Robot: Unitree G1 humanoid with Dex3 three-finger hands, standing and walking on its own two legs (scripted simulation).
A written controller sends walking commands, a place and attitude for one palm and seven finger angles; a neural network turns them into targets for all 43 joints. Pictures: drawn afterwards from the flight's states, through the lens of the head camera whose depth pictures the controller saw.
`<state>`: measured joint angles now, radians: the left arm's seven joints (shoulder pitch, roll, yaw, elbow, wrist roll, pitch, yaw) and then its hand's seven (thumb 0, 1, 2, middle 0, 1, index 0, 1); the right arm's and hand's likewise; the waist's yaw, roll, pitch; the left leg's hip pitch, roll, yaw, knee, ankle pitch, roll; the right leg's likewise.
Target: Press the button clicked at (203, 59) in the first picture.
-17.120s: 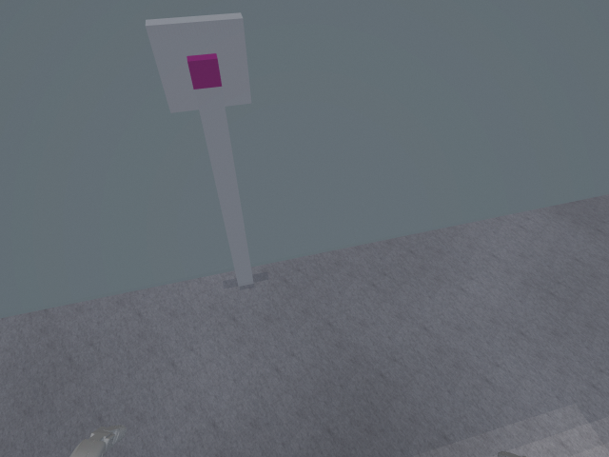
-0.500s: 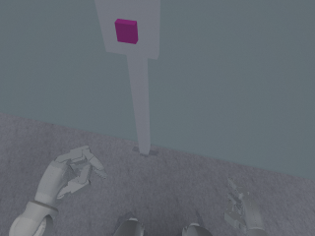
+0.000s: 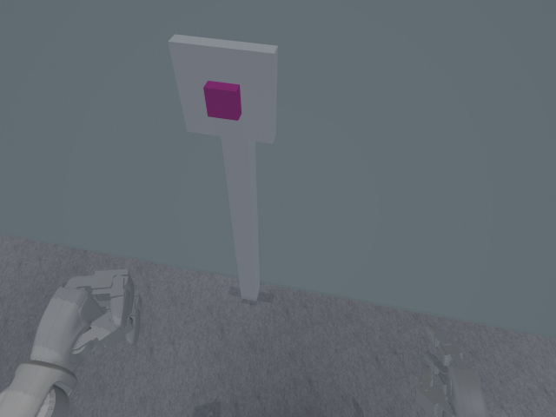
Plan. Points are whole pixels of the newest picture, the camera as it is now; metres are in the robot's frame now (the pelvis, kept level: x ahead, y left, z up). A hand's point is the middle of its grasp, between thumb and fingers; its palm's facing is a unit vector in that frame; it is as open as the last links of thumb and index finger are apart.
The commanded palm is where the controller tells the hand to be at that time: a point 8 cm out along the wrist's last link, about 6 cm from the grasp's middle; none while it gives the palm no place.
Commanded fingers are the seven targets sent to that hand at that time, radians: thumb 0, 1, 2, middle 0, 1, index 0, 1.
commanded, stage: raise the hand and make a fist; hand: left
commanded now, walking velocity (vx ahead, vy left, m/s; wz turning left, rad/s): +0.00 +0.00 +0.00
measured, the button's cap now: (223, 100) +0.60 +0.14 +0.15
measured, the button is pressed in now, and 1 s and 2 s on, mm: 0 0 0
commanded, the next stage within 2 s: aim a knuckle at the button in 0.82 s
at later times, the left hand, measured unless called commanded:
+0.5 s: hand (110, 278) +0.24 +0.21 +0.13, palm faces -0.12 -0.99 -0.08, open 3.1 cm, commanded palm +0.21 +0.26 +0.14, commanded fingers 0.00 0.90 0.90 -1.30 -1.50 -1.30 -1.50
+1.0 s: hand (112, 289) +0.23 +0.20 +0.14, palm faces -0.07 -1.00 -0.07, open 3.1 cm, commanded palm +0.22 +0.25 +0.14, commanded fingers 0.00 0.90 0.90 -1.30 -1.50 -1.30 -1.50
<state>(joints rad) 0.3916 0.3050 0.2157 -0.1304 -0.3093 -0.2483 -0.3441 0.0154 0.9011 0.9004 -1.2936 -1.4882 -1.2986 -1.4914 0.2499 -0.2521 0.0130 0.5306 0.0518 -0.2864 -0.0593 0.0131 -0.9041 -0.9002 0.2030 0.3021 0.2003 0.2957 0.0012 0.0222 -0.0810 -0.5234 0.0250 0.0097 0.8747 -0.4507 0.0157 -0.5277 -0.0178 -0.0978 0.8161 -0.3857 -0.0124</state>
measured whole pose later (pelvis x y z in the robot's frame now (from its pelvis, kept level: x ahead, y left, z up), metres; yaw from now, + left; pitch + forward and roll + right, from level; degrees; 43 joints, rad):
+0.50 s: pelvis +0.01 +0.00 +0.02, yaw +0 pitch +2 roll -2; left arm 0.22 0.35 0.27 -0.07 -0.33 -0.04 -0.44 0.01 0.90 0.90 -1.30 -1.50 -1.31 -1.50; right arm 0.26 -0.27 0.07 0.57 0.05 -0.27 -0.07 0.01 -0.90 -0.90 0.21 0.30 0.20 0.30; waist 0.03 0.05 -0.05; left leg -0.34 0.02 0.01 0.69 -0.38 0.02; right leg -0.34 -0.02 -0.10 0.63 -0.32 -0.01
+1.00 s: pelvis +0.00 -0.01 +0.03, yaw +0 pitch +0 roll -1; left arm 0.21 0.32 0.27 -0.03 -0.33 -0.08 -0.42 0.01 0.90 0.90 -1.30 -1.50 -1.31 -1.50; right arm 0.25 -0.26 0.06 0.58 0.05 -0.29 -0.08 0.01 -0.90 -0.90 0.21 0.30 0.20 0.30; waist 0.04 0.05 -0.03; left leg -0.30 0.02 0.01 0.65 -0.34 0.01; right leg -0.31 -0.01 -0.10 0.60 -0.29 -0.02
